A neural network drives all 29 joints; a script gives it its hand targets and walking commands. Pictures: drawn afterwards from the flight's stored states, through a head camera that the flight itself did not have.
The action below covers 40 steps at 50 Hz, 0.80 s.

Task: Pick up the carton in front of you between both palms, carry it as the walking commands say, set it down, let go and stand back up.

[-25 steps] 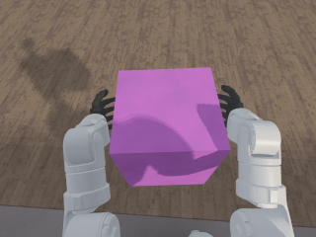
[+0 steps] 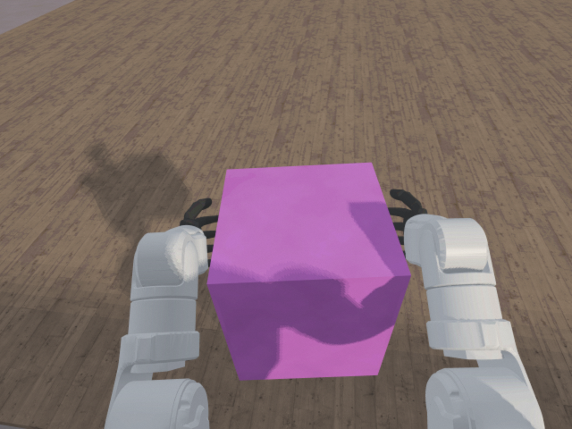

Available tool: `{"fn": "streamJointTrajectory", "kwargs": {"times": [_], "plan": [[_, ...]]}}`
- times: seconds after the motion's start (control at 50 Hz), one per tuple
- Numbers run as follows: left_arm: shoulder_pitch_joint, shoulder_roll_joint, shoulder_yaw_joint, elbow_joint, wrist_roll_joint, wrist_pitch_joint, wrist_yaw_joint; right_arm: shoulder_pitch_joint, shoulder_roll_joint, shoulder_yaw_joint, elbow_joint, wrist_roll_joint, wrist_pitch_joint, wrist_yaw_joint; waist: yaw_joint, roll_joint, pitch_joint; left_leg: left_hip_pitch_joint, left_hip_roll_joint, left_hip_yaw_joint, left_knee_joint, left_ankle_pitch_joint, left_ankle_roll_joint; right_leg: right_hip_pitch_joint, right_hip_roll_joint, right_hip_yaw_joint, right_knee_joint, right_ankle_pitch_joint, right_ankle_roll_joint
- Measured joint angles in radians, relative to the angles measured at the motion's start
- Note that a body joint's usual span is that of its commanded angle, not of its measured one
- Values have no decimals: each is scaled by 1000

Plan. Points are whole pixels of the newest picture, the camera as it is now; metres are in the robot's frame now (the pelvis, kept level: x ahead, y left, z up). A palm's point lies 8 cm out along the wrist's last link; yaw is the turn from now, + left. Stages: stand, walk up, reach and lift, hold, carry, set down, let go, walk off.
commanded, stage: carry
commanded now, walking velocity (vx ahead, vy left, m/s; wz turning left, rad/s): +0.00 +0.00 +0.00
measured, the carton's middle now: (303, 274) +0.34 +0.00 +0.05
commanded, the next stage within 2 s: none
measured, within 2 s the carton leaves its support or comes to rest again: neither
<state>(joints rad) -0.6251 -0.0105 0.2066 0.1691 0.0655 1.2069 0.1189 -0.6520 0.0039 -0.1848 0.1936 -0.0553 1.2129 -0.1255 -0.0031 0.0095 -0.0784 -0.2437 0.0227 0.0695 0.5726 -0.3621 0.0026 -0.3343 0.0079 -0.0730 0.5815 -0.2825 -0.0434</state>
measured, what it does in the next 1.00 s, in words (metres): climbs: left foot 0.05 m higher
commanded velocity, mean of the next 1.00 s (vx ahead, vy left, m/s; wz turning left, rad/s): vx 0.48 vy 0.00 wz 0.00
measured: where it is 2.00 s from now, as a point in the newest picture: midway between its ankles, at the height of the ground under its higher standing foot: (285, 273)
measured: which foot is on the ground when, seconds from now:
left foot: down 0.00-0.38, up 0.40-0.70, down 0.72-1.00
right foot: down 0.00-0.76, up 0.78-1.00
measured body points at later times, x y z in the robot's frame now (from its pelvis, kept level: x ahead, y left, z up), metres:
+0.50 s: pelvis +0.06 +0.00 +0.00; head +0.05 +0.00 +0.45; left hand +0.43 +0.16 +0.15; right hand +0.44 -0.14 +0.16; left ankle +0.01 +0.10 -0.65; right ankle +0.01 -0.09 -0.73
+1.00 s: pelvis +0.30 +0.09 +0.05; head +0.38 +0.10 +0.49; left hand +0.71 +0.21 +0.18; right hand +0.68 -0.09 +0.18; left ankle +0.33 +0.17 -0.68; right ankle +0.33 -0.03 -0.59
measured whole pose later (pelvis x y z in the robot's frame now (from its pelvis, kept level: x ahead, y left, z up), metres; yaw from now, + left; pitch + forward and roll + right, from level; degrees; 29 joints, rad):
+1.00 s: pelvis +0.30 +0.09 +0.05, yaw -2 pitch +5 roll +0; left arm -0.82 -0.03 0.30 -0.10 0.06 1.33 0.15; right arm -0.77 0.04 -0.27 -0.10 -0.04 1.30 -0.15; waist -0.07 -0.01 0.10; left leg -0.43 0.00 0.13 0.62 -0.28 0.09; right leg -0.77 -0.03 -0.02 1.25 -0.39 -0.06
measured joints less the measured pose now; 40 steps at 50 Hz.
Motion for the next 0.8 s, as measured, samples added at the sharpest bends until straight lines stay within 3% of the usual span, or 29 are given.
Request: {"fn": "streamJointTrajectory", "kwargs": {"times": [0.16,0.28,0.38,0.46,0.54,0.62,0.66,0.72,0.74,0.76,0.8], "plan": [[-6,14,-14,-11,-12,18,0,4,1,5,-25,-2,19,0,6,-5,-1,2,-7,4,-4,7,12,2,-7,4,-4,8,4],[-51,44,-13,-72,-38,74,4,-44,-10,17,-82,12,71,-9,1,-11,-31,-3,-17,11,26,-33,22,-24,-17,11,66,-58,-12],[-142,52,8,-12,-36,110,5,-112,-35,2,-52,23,119,-13,9,19,-67,-25,10,-4,116,-100,14,-16,3,-6,102,-111,-3],[-173,30,-2,45,-16,116,9,-140,-56,-45,-3,36,136,-13,42,-12,-62,-188,-17,-7,458,-209,32,12,-4,3,73,-125,-13],[-156,31,-10,4,-34,129,20,-165,-51,-68,-7,25,148,-13,68,-20,-19,-389,-14,-7,672,-188,48,77,-11,24,-15,-107,1],[-174,25,3,-63,-42,133,38,-181,-39,-90,-76,16,151,-13,85,-14,19,-571,38,-21,735,-124,39,148,-15,42,-79,-119,19],[-183,22,14,-75,-39,129,39,-185,-30,-102,-96,9,148,-13,87,-13,25,-609,63,-19,622,-71,33,190,-27,51,-112,-132,35],[-192,21,35,-73,-34,125,39,-187,-14,-108,-93,-2,134,-11,58,-35,29,-543,42,28,341,-10,46,245,-77,60,-107,-177,67],[-193,27,44,-74,-35,123,39,-191,-6,-103,-82,-6,120,-11,32,-51,42,-509,20,48,306,97,58,238,-105,64,-31,-198,66],[-190,35,56,-78,-38,119,37,-194,2,-92,-71,-12,105,-10,10,-54,56,-490,11,63,310,164,66,190,-119,81,111,-169,58],[-186,46,73,-84,-41,111,31,-180,16,-69,-74,-19,81,-10,-32,-43,88,-458,2,64,329,119,71,40,-70,148,486,-143,35]]}}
